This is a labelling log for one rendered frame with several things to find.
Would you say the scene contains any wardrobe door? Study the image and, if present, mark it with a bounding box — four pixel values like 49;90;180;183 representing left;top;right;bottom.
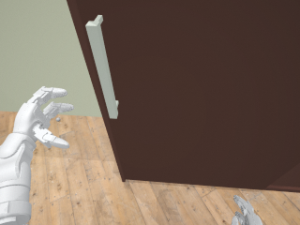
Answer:
76;0;300;190
271;163;300;188

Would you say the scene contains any robot left hand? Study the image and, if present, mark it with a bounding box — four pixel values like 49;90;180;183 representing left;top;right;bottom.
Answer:
12;86;75;149

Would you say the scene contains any handle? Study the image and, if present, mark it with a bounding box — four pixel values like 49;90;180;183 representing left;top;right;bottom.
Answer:
85;15;119;119

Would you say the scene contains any robot right hand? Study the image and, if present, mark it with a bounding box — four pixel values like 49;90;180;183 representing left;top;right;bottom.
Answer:
232;195;263;225

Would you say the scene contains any robot left forearm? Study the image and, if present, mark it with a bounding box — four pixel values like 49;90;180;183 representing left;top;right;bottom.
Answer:
0;132;37;225

